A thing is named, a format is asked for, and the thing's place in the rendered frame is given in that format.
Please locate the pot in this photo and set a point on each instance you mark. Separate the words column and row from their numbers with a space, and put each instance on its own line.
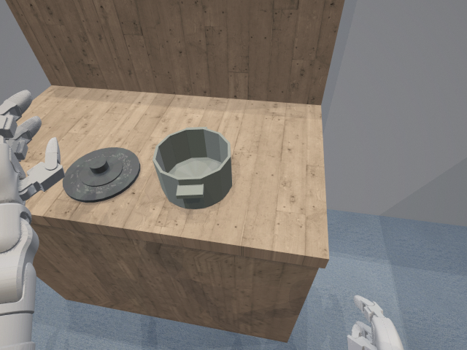
column 194, row 167

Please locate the lid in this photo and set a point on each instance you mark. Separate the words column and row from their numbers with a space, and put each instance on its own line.
column 81, row 184

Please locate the knob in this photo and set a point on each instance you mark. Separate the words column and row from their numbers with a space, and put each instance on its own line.
column 98, row 165

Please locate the table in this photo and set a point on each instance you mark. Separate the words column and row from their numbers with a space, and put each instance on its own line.
column 127, row 73

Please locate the right robot hand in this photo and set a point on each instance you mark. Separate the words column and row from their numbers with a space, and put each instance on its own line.
column 382, row 335

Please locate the robot left forearm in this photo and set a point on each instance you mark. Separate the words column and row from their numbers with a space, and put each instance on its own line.
column 18, row 246

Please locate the left robot hand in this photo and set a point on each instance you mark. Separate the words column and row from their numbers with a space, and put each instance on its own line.
column 13, row 149

